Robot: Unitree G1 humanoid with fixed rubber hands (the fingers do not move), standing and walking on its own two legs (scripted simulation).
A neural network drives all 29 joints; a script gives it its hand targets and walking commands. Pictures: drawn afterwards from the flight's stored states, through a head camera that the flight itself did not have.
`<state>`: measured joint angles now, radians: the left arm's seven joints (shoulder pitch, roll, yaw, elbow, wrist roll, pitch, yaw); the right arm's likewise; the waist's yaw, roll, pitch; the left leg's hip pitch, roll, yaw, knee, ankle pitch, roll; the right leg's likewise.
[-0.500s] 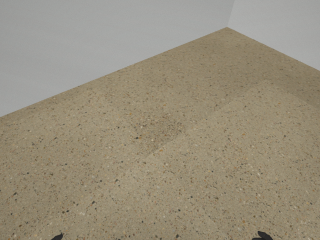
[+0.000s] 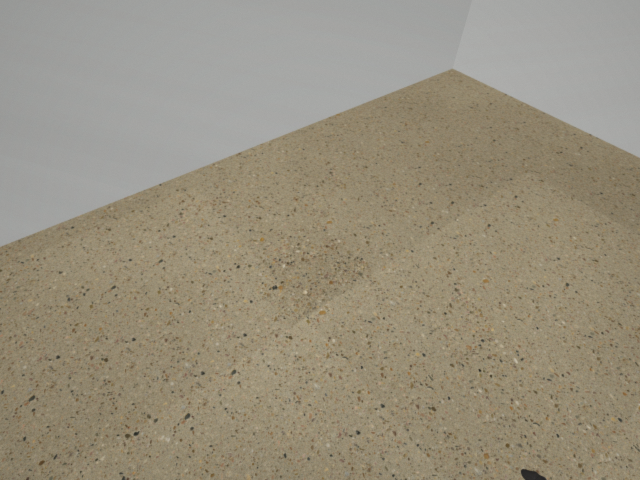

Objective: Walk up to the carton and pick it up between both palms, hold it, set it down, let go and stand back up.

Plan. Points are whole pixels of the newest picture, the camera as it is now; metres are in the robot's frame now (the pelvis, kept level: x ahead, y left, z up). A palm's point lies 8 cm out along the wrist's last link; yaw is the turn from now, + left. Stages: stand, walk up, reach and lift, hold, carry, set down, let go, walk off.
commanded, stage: stand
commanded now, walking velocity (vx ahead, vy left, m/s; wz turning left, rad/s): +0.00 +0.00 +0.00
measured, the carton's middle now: out of the picture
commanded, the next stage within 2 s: walk up in 1.42 s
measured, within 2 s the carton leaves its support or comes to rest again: neither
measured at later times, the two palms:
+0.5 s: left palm out of the picture +0.08 +0.29 -0.12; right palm out of the picture +0.08 -0.30 -0.11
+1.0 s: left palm out of the picture +0.07 +0.29 -0.12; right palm out of the picture +0.08 -0.30 -0.11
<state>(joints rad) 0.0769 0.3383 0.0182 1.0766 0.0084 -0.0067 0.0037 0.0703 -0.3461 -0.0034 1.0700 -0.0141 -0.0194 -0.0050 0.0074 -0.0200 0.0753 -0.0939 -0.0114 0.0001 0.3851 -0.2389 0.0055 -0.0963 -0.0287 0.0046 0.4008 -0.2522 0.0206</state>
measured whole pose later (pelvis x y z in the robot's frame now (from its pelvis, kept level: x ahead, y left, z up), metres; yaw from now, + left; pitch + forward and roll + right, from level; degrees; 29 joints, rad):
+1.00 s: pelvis -0.01 +0.00 +0.00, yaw +0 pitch -3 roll +0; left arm 0.09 0.34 0.02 1.10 0.01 -0.01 0.00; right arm 0.09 -0.35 0.00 1.10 -0.01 -0.02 0.00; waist 0.01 -0.02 0.07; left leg -0.08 -0.01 0.00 0.33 -0.20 0.00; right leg -0.08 -0.02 0.00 0.35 -0.21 0.02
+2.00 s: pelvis -0.04 +0.04 -0.04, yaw +25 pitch -1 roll -1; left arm 0.07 0.52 0.12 0.80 -0.01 0.01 0.03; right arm 0.20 -0.45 -0.05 0.64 -0.07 0.06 0.11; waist -0.11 -0.07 0.10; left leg -0.46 0.00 -0.02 0.75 -0.27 0.02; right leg -0.39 -0.06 -0.03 1.05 -0.62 -0.01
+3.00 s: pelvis -0.15 +0.25 -0.04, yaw +82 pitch -2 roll -2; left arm 0.31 0.56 0.10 0.86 0.01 -0.09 0.03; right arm 0.16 -0.50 -0.11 0.79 -0.04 0.05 0.18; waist -0.01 0.03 0.05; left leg -0.45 0.08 0.05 0.79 -0.30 0.02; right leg -0.17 -0.27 -0.26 0.71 -0.45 0.06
